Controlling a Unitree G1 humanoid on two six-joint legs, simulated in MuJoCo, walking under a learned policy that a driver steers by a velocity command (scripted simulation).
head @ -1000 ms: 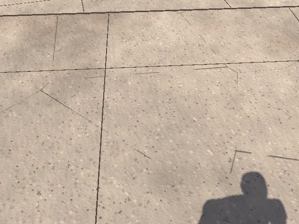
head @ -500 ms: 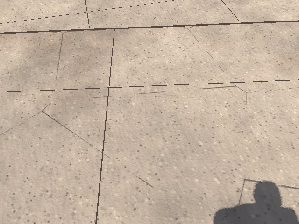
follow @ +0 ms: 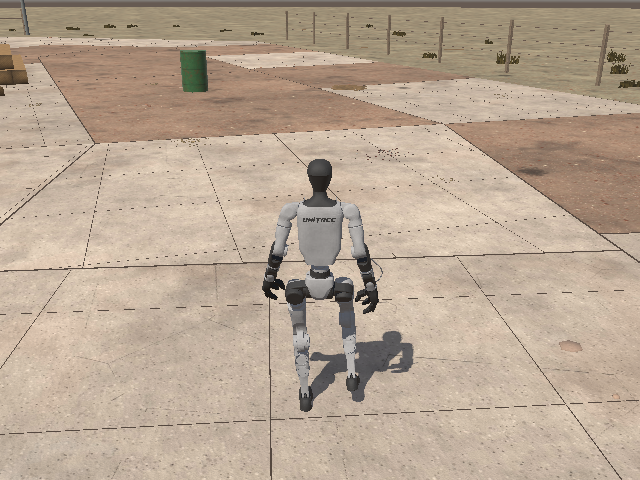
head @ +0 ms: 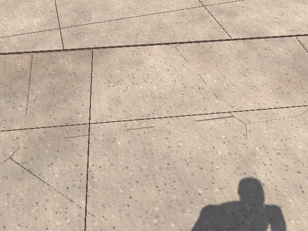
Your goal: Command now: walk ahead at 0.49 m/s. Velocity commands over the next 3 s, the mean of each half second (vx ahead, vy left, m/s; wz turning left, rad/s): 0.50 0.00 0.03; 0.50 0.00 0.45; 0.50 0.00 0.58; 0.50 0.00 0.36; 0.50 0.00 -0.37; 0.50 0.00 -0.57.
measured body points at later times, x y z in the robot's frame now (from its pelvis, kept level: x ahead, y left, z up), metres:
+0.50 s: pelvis +0.27 -0.08 +0.00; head +0.29 -0.10 +0.45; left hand +0.33 +0.18 -0.12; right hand +0.36 -0.35 -0.14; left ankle +0.28 +0.08 -0.65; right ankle +0.29 -0.17 -0.74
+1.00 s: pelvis +0.54 +0.01 -0.01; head +0.57 +0.02 +0.43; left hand +0.55 +0.29 -0.14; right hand +0.74 -0.22 -0.13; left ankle +0.58 +0.08 -0.74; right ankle +0.47 -0.17 -0.64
